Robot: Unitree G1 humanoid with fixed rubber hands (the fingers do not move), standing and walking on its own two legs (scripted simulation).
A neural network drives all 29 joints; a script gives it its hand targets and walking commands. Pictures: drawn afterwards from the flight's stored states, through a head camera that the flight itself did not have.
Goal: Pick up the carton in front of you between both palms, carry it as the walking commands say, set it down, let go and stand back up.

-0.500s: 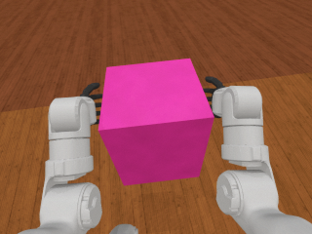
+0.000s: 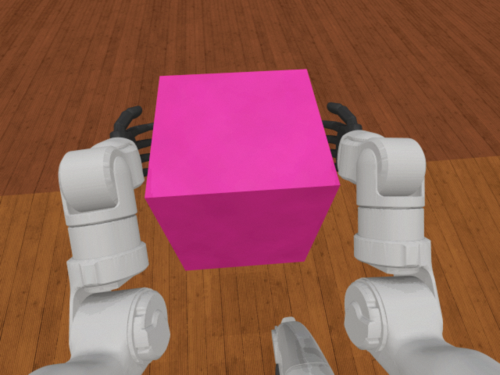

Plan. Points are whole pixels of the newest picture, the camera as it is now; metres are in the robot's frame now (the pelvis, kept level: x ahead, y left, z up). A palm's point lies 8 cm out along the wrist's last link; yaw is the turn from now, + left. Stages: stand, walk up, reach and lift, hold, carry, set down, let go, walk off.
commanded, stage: carry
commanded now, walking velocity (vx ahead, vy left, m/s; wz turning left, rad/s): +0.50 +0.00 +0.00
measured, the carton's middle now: (240, 179) +0.40 -0.04 +0.09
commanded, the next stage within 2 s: none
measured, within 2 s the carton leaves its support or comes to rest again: neither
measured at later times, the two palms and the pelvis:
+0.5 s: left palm out of the picture +0.70 +0.20 +0.25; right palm out of the picture +0.73 -0.10 +0.25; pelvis +0.34 +0.01 +0.05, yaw +5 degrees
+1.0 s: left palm out of the picture +1.00 +0.23 +0.26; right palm out of the picture +1.06 -0.07 +0.27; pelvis +0.66 +0.01 +0.12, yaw +5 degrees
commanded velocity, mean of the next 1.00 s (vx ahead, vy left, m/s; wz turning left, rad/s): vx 0.50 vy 0.00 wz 0.00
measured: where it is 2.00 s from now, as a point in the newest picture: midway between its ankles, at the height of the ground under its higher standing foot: (185, 125)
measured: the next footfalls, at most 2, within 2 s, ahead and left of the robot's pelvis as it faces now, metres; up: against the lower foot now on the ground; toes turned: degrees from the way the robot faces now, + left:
right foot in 0.10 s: +0.30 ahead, -0.15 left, +0.05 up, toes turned -3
left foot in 0.44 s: +0.46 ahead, +0.11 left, +0.08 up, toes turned +11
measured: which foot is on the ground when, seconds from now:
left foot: down 0.00-0.14, up 0.16-0.42, down 0.44-0.86, up 0.88-1.00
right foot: up 0.00-0.08, down 0.10-0.46, up 0.48-0.80, down 0.82-1.00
